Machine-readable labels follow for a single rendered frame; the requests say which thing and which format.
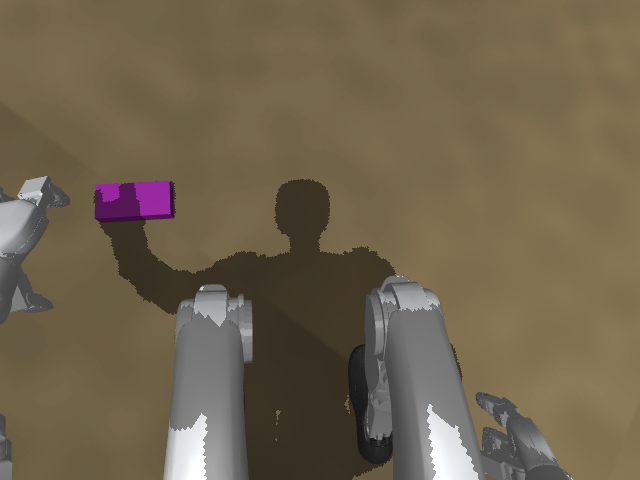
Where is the left robot arm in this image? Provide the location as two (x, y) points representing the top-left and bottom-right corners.
(0, 257), (20, 480)

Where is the right robot foot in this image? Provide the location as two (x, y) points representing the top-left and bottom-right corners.
(348, 344), (393, 464)

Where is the left robot hand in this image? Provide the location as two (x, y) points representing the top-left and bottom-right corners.
(0, 176), (70, 314)

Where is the small box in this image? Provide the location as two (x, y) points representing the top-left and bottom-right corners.
(95, 181), (174, 223)

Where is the right robot hand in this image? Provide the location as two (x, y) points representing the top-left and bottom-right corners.
(475, 392), (559, 480)

